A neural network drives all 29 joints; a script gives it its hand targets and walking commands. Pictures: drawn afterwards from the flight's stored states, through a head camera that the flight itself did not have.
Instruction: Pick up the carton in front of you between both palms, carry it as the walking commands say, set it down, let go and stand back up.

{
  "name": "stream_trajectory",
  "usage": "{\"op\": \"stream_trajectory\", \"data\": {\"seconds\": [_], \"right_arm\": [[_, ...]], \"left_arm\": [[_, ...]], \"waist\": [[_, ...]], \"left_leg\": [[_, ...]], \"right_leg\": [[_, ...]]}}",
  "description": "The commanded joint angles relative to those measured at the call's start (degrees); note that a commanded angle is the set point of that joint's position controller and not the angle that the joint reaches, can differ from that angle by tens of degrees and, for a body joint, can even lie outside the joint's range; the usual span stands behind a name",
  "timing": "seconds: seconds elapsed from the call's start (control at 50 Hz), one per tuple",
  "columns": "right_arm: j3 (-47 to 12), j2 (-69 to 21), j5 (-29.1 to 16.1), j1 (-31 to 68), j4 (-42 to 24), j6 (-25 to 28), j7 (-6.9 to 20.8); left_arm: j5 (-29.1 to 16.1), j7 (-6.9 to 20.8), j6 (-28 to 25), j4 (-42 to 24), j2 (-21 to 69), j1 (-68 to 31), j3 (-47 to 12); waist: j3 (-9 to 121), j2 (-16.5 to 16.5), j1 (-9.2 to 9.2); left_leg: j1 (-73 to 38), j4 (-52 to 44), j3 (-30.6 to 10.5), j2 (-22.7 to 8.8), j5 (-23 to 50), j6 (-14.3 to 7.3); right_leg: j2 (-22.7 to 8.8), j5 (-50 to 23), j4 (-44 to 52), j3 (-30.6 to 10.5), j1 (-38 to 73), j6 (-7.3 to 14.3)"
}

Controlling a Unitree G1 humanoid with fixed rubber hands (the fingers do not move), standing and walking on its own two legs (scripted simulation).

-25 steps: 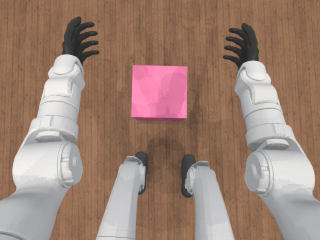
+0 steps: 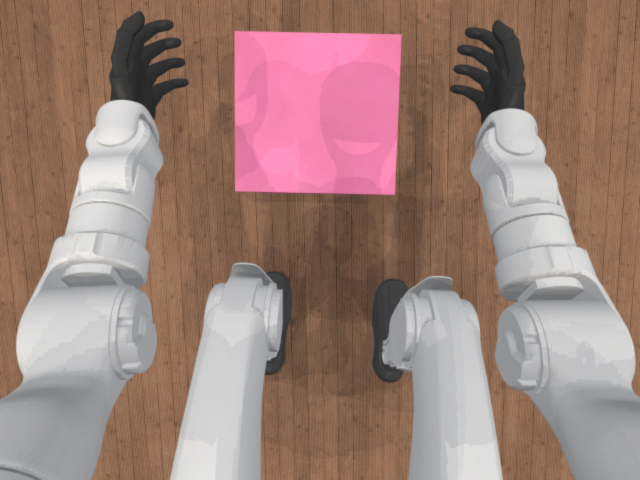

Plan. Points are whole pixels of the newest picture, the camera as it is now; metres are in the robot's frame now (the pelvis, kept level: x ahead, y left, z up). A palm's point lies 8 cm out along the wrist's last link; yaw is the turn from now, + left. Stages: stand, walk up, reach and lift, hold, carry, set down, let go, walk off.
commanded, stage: reach and lift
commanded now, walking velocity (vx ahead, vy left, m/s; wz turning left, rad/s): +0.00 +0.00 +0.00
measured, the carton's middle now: (317, 130) +0.49 +0.05 -0.36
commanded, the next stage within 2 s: none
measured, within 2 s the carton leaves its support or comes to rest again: leaves its support in 1.26 s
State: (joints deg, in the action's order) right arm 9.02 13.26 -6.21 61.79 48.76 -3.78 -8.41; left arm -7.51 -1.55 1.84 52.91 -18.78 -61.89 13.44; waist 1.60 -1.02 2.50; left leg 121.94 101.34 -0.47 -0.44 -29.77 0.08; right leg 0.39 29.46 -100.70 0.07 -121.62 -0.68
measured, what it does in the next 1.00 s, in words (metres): lowers itself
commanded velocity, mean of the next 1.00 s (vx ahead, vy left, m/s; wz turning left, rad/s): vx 0.00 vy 0.00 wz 0.00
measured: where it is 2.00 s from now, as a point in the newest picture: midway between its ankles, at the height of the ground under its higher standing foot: (331, 344)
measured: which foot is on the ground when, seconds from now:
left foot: down 0.00-1.00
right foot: down 0.00-1.00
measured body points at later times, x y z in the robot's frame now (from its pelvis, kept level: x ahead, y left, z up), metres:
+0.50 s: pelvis -0.03 +0.00 -0.12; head +0.34 +0.03 +0.12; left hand +0.50 +0.24 -0.31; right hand +0.53 -0.14 -0.31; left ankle +0.09 +0.12 -0.45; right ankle +0.09 -0.12 -0.45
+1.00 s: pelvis -0.03 +0.00 -0.11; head +0.34 +0.03 +0.13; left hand +0.51 +0.20 -0.30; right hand +0.53 -0.10 -0.30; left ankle +0.09 +0.12 -0.45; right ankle +0.09 -0.12 -0.45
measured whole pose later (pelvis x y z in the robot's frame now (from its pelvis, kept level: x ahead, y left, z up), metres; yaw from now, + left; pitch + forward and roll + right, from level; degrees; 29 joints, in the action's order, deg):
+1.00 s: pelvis -0.03 +0.00 -0.11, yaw +0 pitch +37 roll -1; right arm 1.1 15.2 -14.0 84.3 67.3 0.3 -11.3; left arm -16.0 -7.5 -0.9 69.4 -19.2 -84.4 0.5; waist -20.9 -1.4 3.1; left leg 130.1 123.8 -0.3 -0.4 -30.8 -0.3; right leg 0.8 30.5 -123.1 -0.3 -129.8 -1.3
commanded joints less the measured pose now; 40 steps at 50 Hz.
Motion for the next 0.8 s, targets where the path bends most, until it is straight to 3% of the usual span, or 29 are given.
{"op": "stream_trajectory", "data": {"seconds": [0.0,0.12,0.22,0.32,0.48,0.56,0.68,0.78], "right_arm": [[-1.77,6.17,-2.58,17.35,-6.57,0.02,-1.16],[-3.03,8.86,-5.42,25.35,0.05,-1.3,-2.12],[-4.17,9.94,-6.85,29.72,8.38,0.03,-1.35],[-5.65,11.45,-8.25,33.74,12.1,2.28,-0.57],[-10.21,12.85,-12.8,37.13,10.06,3.76,-0.85],[-9.25,11.65,-11.42,33.19,9.55,3.3,-1.04],[-5.44,10.49,-7.29,30.37,13.27,3.83,-0.25],[-6.47,8.26,-7.48,32.37,12.23,4.56,-0.41]], "left_arm": [[-2.98,-1.01,-0.3,-5.98,-9.78,-16.11,-1.55],[-5.3,-2.61,1.03,-0.07,-12.05,-24.99,-4.03],[-6.02,-2.99,0.1,7.92,-12.13,-29.3,-6.03],[-7.11,-3.1,-1.82,11.19,-12.71,-32.97,-7.94],[-10.94,-4.82,-2.83,6.17,-13.58,-36.88,-11.26],[-11.02,-4.95,-2.17,4.93,-11.68,-34.03,-11.82],[-7.89,-4.03,-2.31,9.93,-7.85,-30.04,-10.09],[-7.48,-4.14,-3.0,9.77,-6.35,-32.2,-10.63]], "waist": [[65.28,-1.03,1.74],[58.1,0.43,1.58],[48.52,0.54,1.66],[46.05,0.56,1.81],[57.13,0.72,3.26],[58.34,1.01,2.19],[44.13,1.99,0.45],[44.21,1.31,1.01]], "left_leg": [[-30.9,-2.34,2.48,2.74,21.66,2.36],[-27.85,3.05,2.74,1.2,10.9,1.52],[-24.42,6.84,1.64,0.15,7.13,1.02],[-24.5,10.51,0.45,-0.22,10.03,0.9],[-32.93,14.27,0.98,0.59,18.87,1.37],[-35.83,14.43,0.76,1.19,21.67,1.73],[-27.08,13.33,-0.53,1.46,18.14,1.86],[-25.09,12.77,-0.07,1.79,16.84,1.6]], "right_leg": [[3.94,-19.9,-0.38,1.2,38.71,-1.82],[2.78,-8.42,-5.63,1.59,33.37,-1.31],[1.95,-4.6,-9.59,1.3,26.78,-0.97],[1.65,-6.82,-13.69,0.85,24.17,-0.98],[2.04,-14.51,-18.25,1.46,29.07,-1.08],[2.64,-15.95,-18.35,2.55,27.25,-1.16],[2.62,-12.0,-17.04,2.19,18.18,-1.11],[2.89,-12.11,-16.3,1.69,20.12,-1.33]]}}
